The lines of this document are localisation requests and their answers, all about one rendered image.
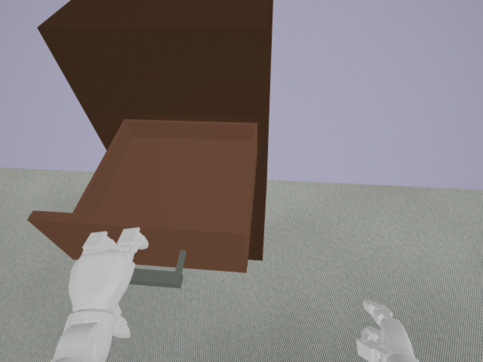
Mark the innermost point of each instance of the robot left forearm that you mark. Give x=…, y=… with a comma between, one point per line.
x=86, y=337

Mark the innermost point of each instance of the left robot hand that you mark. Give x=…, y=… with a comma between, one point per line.
x=100, y=277

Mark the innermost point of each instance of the right robot hand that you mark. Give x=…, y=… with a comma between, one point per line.
x=375, y=345

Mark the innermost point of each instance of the drawer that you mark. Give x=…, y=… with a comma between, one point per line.
x=188, y=185

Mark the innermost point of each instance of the cabinet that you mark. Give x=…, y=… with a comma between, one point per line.
x=173, y=60

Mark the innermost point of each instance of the handle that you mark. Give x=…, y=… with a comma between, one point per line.
x=158, y=278

